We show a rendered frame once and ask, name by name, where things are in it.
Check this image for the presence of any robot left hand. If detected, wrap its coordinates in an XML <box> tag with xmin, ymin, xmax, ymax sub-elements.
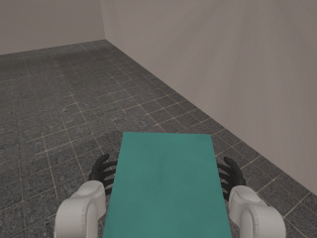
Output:
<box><xmin>88</xmin><ymin>154</ymin><xmax>118</xmax><ymax>196</ymax></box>

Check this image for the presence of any robot right hand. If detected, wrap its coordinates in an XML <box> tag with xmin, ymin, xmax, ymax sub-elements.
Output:
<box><xmin>217</xmin><ymin>157</ymin><xmax>246</xmax><ymax>201</ymax></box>

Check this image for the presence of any robot right forearm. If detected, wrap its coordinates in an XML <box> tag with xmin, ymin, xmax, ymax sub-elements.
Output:
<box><xmin>228</xmin><ymin>185</ymin><xmax>286</xmax><ymax>238</ymax></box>

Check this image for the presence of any robot left forearm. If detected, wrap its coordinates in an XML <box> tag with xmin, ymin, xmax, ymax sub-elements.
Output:
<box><xmin>53</xmin><ymin>180</ymin><xmax>106</xmax><ymax>238</ymax></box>

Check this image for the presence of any carton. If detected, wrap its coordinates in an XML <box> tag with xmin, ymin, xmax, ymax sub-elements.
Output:
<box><xmin>102</xmin><ymin>132</ymin><xmax>232</xmax><ymax>238</ymax></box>

